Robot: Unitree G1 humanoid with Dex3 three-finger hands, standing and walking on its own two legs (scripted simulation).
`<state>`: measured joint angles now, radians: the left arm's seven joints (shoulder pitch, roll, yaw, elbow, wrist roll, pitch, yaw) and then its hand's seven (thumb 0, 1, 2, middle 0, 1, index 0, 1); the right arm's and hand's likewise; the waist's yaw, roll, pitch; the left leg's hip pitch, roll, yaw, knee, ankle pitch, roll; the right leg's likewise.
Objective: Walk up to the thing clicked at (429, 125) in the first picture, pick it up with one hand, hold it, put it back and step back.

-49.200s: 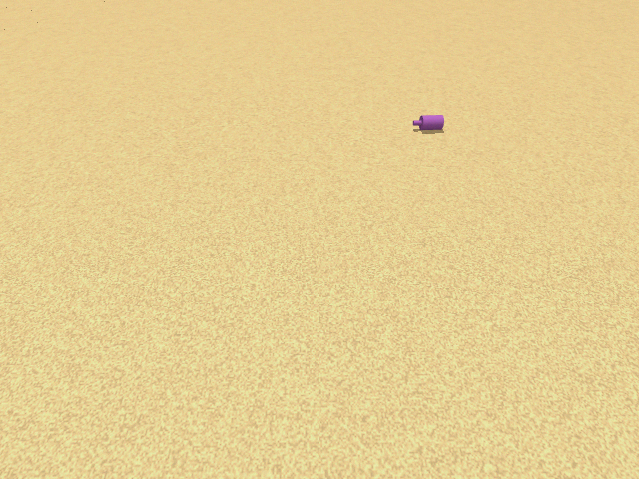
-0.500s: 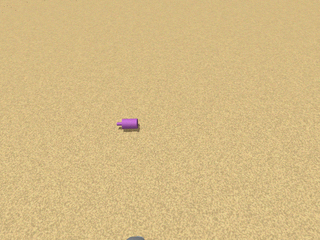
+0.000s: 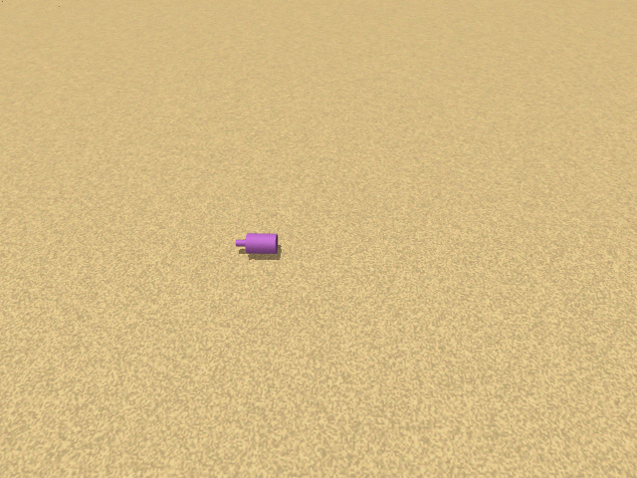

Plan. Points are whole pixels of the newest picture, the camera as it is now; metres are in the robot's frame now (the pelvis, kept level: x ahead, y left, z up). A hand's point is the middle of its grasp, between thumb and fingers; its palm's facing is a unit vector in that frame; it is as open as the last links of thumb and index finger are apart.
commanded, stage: step back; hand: left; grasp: from above
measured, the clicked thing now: (256, 243) +1.12 +0.27 -0.72
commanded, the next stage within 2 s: stand in 0.50 s
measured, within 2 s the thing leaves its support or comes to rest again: neither
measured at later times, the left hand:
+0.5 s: hand out of the picture +0.14 +0.30 -0.14, palm faces +0.02 -0.93 -0.36, open 7.4 cm
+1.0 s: hand out of the picture +0.10 +0.27 -0.13, palm faces -0.03 -0.94 -0.34, open 7.4 cm
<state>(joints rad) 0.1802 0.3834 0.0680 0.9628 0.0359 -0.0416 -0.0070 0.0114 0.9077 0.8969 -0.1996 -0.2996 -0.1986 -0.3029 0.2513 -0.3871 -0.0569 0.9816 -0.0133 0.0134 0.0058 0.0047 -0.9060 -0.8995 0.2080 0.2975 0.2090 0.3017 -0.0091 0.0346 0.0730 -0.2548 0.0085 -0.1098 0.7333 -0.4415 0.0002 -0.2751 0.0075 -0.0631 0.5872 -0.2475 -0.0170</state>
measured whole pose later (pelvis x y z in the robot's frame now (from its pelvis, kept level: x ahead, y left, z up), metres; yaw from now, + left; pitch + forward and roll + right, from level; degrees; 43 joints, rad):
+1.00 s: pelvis +0.03 +0.02 +0.02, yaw +0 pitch -3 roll +0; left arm 0.11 0.35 -0.01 1.14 0.02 -0.02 -0.01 0.01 0.91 0.90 -0.20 -0.30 -0.20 -0.30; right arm 0.07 -0.35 -0.02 1.14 0.00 0.00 0.02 0.00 -0.91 -0.90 0.21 0.30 0.21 0.30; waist 0.00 0.00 0.07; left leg -0.09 0.01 -0.01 0.31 -0.16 -0.02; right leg -0.10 -0.04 -0.03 0.32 -0.16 0.03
